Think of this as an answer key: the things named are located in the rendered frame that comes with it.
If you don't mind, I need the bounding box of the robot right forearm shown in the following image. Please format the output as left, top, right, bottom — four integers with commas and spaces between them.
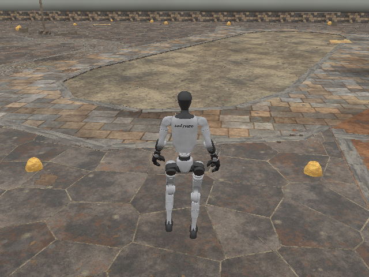
207, 139, 219, 162

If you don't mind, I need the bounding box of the robot left forearm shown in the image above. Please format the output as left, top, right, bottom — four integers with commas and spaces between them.
153, 139, 163, 158

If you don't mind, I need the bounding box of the robot left upper arm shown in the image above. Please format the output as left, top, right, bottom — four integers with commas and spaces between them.
157, 116, 172, 147

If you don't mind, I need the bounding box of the left robot foot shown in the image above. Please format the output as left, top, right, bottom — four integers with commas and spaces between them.
165, 219, 173, 232

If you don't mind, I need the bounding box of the robot right upper arm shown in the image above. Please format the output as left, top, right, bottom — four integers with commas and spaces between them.
197, 116, 213, 148

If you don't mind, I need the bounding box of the robot right hand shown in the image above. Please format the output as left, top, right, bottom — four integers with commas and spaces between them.
207, 159, 220, 172

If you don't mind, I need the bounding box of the robot left hand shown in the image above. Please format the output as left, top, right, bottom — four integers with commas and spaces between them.
152, 155, 165, 166

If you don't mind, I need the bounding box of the humanoid robot torso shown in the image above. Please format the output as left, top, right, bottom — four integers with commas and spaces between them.
171, 113, 198, 173

